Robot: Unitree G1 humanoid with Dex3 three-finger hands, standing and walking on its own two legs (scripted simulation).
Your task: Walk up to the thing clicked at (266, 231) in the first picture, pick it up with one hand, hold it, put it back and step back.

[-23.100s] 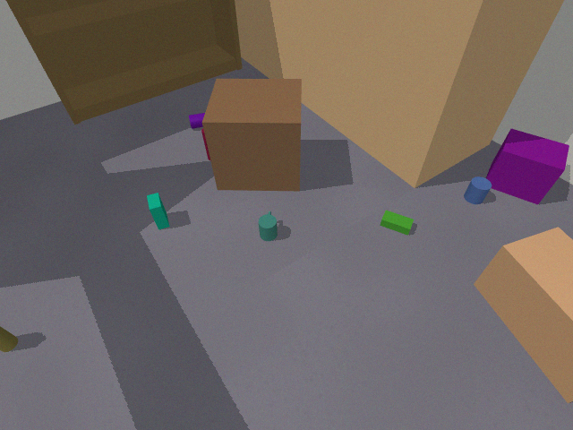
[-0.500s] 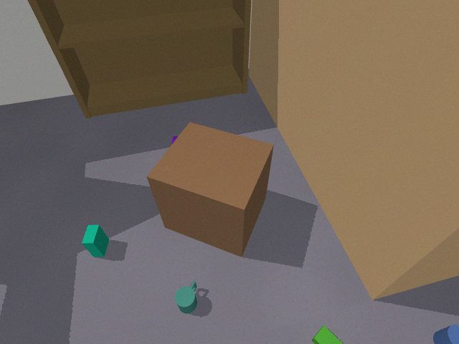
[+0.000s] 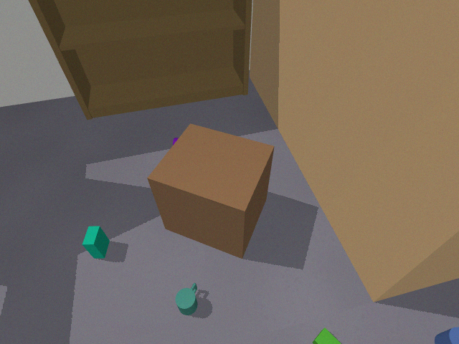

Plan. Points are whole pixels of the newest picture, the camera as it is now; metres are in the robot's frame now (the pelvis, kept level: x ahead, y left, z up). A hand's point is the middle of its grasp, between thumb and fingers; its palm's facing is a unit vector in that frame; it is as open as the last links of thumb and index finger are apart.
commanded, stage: stand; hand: left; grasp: from above
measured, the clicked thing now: (189, 297) +0.43 +0.20 -0.74
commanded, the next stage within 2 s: rise first in 0.38 s
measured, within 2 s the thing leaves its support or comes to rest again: neither
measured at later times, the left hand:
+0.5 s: hand out of the picture +0.05 +0.26 -0.16, palm faces -0.02 -0.94 -0.34, open 7.4 cm
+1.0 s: hand out of the picture +0.12 +0.26 -0.21, palm faces -0.09 -0.92 -0.39, open 13.4 cm
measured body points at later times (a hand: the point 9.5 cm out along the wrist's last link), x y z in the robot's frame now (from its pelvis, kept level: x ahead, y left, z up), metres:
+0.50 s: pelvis -0.01 +0.00 +0.00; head +0.00 +0.00 +0.45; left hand +0.06 +0.30 -0.13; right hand +0.06 -0.30 -0.13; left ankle +0.00 +0.14 -0.75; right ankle -0.02 -0.14 -0.75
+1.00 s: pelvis -0.02 +0.01 -0.06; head +0.05 +0.02 +0.39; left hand +0.13 +0.30 -0.18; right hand +0.10 -0.26 -0.16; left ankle +0.00 +0.14 -0.75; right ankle -0.02 -0.14 -0.75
